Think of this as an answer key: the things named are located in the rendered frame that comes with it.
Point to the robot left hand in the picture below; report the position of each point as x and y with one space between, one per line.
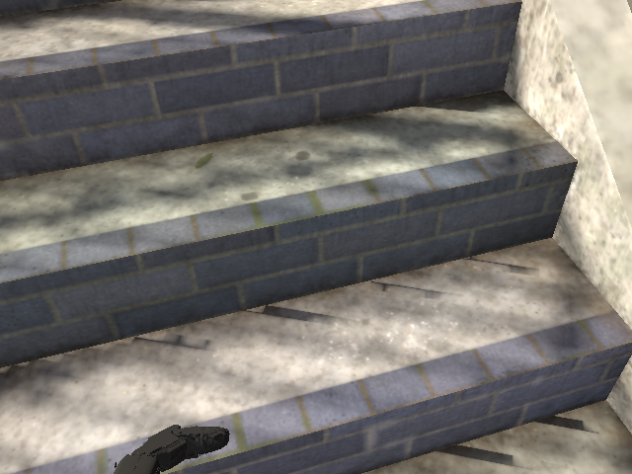
170 447

